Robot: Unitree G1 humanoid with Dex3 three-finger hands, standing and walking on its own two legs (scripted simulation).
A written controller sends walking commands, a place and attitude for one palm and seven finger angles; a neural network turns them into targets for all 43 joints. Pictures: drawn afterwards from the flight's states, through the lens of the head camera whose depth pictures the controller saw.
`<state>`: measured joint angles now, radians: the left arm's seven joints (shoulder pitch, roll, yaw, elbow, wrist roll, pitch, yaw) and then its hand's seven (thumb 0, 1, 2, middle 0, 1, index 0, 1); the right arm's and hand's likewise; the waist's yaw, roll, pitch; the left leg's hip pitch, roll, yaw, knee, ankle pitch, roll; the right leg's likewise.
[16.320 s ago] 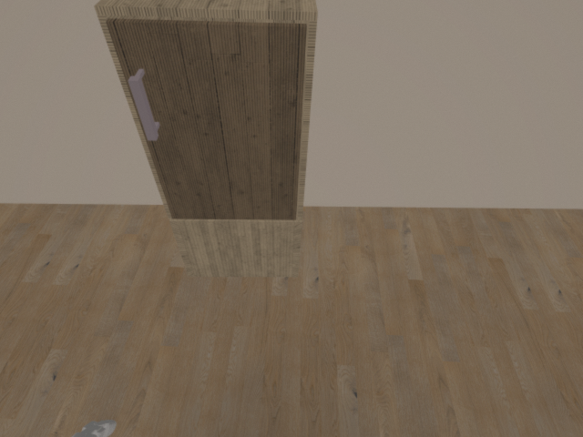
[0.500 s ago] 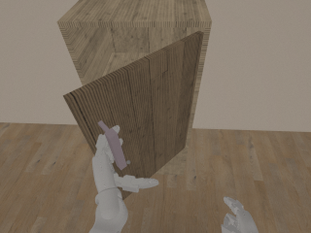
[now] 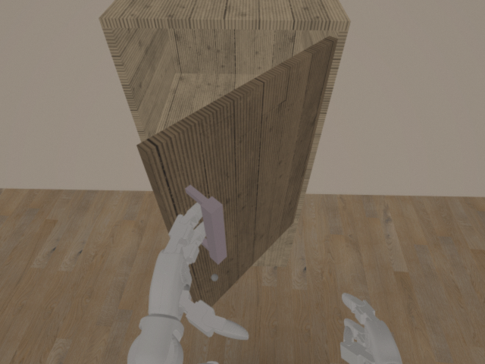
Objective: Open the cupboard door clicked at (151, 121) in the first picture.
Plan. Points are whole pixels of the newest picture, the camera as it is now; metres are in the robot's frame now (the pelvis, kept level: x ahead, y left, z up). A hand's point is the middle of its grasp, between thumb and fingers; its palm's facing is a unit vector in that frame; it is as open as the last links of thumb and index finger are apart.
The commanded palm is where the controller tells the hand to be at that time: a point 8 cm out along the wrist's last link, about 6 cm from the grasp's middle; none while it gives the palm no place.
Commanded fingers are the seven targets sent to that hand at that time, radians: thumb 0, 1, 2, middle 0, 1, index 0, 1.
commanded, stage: slide the hand sideways off the handle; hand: left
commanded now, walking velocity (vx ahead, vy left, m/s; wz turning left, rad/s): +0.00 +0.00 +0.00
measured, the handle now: (206, 226) +0.31 +0.08 +0.08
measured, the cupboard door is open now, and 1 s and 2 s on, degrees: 48 48 48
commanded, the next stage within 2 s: draw the hand back to the body in 0.70 s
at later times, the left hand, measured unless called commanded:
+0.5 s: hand (185, 303) +0.20 +0.09 +0.08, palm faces -0.01 -1.00 -0.03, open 16.0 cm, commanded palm +0.16 +0.15 +0.08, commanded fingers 0.00 -0.50 0.30 -0.15 -0.30 -0.15 -0.30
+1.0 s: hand (150, 305) +0.19 +0.13 +0.09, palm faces +0.02 -1.00 -0.09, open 16.3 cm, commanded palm +0.15 +0.19 +0.10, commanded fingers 0.00 -0.50 0.30 -0.15 -0.30 -0.15 -0.30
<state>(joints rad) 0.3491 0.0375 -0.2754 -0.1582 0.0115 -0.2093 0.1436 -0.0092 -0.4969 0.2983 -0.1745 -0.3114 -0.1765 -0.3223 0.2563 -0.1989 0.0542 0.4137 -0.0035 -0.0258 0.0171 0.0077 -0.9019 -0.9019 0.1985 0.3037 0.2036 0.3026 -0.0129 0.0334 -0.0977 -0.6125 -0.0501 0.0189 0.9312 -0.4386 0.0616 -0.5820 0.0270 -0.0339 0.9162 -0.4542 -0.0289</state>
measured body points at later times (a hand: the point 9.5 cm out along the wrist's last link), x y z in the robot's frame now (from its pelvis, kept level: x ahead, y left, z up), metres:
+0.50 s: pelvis +0.01 -0.02 -0.01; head +0.04 -0.03 +0.44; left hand +0.19 +0.15 +0.08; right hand +0.20 -0.23 -0.07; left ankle +0.02 +0.08 -0.69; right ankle +0.01 -0.11 -0.69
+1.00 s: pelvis +0.01 -0.03 -0.01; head +0.02 -0.05 +0.44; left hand +0.18 +0.18 +0.10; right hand +0.19 -0.25 -0.08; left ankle +0.02 +0.08 -0.69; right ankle +0.01 -0.11 -0.69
